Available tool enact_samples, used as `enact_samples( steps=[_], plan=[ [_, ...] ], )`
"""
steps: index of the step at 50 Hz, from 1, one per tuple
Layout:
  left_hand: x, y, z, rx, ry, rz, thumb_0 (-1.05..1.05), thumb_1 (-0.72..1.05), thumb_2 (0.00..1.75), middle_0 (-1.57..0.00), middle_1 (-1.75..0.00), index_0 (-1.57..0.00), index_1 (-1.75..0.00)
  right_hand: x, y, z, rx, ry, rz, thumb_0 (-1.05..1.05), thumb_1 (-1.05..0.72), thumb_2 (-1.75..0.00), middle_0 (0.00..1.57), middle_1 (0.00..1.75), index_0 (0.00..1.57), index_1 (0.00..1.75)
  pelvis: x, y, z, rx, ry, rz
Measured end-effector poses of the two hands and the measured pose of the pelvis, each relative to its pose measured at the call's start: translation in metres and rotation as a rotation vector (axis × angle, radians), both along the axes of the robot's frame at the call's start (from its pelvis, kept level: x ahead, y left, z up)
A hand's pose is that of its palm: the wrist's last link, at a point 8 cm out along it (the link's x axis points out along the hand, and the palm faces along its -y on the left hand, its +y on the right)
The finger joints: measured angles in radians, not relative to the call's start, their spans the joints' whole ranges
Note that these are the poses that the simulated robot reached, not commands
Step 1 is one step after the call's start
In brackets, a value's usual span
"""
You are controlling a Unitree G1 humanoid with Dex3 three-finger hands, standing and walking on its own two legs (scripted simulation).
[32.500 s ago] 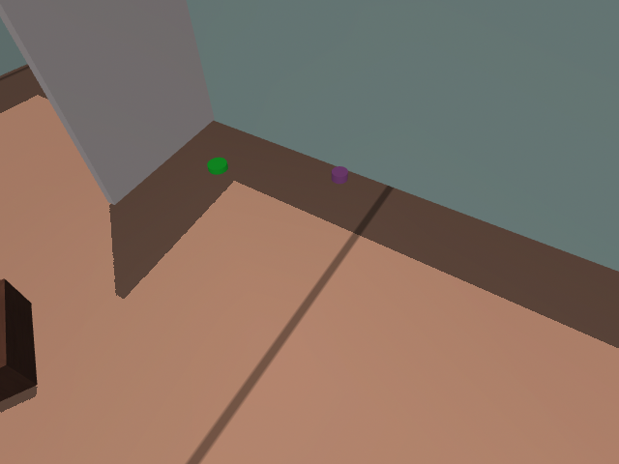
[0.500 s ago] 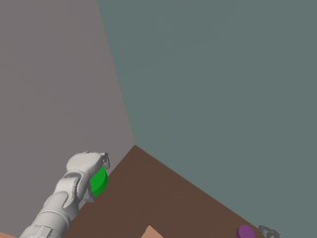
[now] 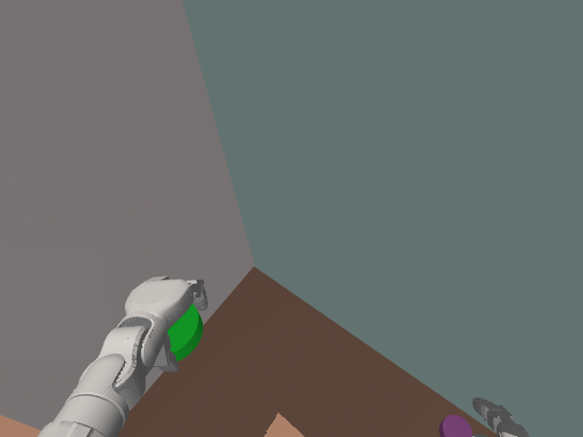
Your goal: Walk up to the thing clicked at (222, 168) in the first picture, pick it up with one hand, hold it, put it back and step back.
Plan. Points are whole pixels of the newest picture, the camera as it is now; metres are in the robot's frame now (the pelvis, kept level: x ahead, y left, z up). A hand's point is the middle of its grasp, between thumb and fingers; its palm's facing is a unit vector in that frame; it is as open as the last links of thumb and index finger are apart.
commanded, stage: hold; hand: left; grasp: from above
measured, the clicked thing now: (169, 328) +0.30 +0.23 -0.06
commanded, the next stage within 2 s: crouch in 0.64 s
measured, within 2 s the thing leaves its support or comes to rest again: neither
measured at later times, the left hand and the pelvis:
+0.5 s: hand (170, 322) +0.30 +0.22 -0.03, palm faces -0.43 -0.05 -0.90, open 11.1 cm; pelvis +0.01 +0.00 +0.00, yaw +0 degrees
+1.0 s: hand (175, 335) +0.30 +0.22 -0.07, palm faces -0.45 -0.03 -0.89, open 11.1 cm; pelvis +0.00 +0.00 +0.00, yaw +1 degrees
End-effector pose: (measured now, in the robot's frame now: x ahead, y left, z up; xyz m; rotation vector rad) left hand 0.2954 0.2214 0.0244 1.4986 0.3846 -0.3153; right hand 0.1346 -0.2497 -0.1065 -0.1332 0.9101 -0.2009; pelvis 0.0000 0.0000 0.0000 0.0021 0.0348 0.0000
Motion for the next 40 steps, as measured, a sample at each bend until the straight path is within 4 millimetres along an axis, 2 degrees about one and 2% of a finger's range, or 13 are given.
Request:
enact_samples(
  steps=[15,26,40],
  plan=[
    [0.003,-0.004,-0.001,-0.006,0.018,-0.007,0.03,-0.19,0.66,-0.34,-0.84,-0.55,-0.84,0.012,0.001,0.005,0.002,-0.008,0.003,0.01,-0.91,-0.9,0.2,0.3,0.2,0.3,0.006,-0.001,0.003,0.001,-0.002,0.002],
    [0.013,0.003,0.003,0.004,-0.002,0.003,0.03,-0.2,0.67,-0.35,-0.84,-0.56,-0.84,0.009,0.0,0.004,-0.001,0.019,-0.013,0.01,-0.91,-0.9,0.2,0.3,0.2,0.3,0.01,0.0,0.004,0.0,-0.001,0.0],
    [0.008,0.002,0.0,-0.002,0.016,-0.013,0.02,-0.2,0.67,-0.36,-0.84,-0.56,-0.84,0.009,0.003,0.005,0.003,0.024,-0.016,0.01,-0.91,-0.9,0.2,0.3,0.2,0.3,0.012,0.003,0.005,-0.001,-0.006,-0.001]
  ],
)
